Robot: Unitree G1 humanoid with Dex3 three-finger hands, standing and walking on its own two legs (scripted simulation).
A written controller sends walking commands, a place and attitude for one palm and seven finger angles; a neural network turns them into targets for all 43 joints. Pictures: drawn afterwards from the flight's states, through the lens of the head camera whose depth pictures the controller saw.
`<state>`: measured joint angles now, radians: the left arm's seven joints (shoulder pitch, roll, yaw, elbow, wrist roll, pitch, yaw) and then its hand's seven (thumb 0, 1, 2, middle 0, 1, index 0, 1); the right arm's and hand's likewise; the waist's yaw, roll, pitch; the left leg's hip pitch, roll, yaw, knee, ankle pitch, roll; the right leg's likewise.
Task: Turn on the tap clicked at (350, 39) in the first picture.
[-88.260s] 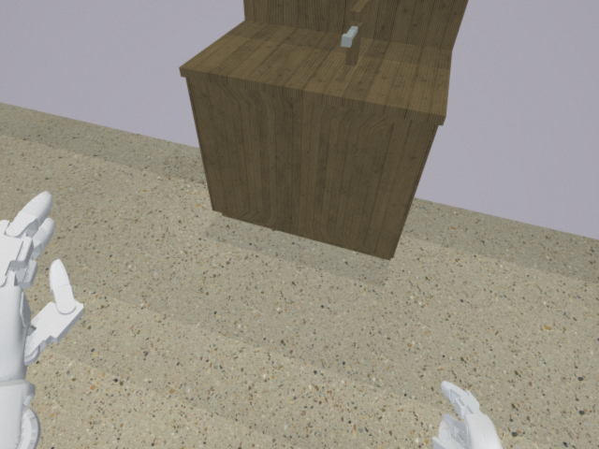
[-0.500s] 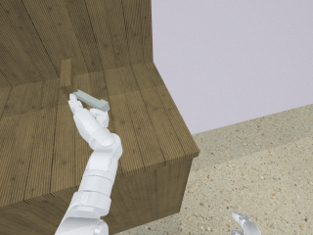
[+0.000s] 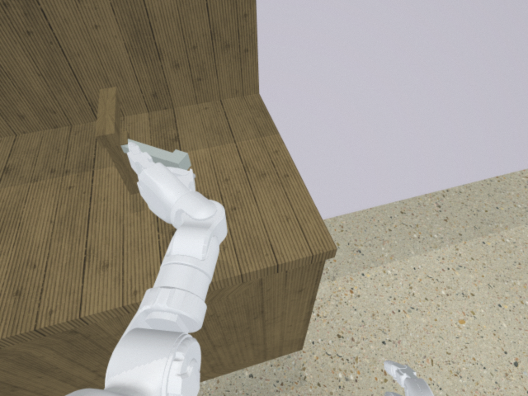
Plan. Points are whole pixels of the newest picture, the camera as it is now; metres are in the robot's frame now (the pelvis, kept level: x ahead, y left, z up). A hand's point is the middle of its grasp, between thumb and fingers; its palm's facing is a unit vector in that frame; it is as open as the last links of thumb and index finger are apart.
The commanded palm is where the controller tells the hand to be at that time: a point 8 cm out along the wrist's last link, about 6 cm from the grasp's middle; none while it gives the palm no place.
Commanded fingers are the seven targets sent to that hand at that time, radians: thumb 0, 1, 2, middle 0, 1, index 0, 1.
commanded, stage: push the lever round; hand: left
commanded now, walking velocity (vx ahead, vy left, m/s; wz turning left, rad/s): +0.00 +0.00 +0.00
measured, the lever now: (178, 162) +0.45 +0.17 +0.11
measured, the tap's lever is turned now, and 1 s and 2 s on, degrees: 50 79 83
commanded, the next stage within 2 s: lift the hand up off the lever in 0.92 s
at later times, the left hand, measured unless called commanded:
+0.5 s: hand (204, 161) +0.46 +0.12 +0.11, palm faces +0.78 -0.60 -0.17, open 7.6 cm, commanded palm +0.41 +0.14 +0.11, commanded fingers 0.00 0.90 0.90 -0.15 -0.15 -0.15 -0.15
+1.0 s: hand (207, 151) +0.48 +0.12 +0.11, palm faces +0.79 -0.59 -0.17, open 7.7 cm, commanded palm +0.44 +0.14 +0.11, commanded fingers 0.00 0.90 0.90 -0.15 -0.15 -0.15 -0.15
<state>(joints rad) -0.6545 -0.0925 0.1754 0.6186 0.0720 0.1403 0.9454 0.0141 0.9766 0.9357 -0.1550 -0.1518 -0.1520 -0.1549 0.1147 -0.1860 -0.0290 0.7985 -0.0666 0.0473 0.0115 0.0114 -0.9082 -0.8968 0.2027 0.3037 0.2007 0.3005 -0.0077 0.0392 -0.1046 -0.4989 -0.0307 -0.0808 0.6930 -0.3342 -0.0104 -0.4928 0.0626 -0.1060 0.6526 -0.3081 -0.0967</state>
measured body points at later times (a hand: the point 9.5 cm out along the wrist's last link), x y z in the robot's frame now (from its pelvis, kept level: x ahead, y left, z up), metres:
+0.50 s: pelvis +0.00 -0.02 +0.00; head +0.05 -0.04 +0.44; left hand +0.42 +0.15 +0.12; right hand +0.11 -0.26 -0.14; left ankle +0.01 +0.13 -0.72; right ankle +0.01 -0.06 -0.72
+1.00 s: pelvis +0.00 -0.02 -0.01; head +0.06 -0.04 +0.44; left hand +0.44 +0.15 +0.12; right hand +0.09 -0.27 -0.15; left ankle +0.01 +0.13 -0.72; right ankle +0.01 -0.06 -0.72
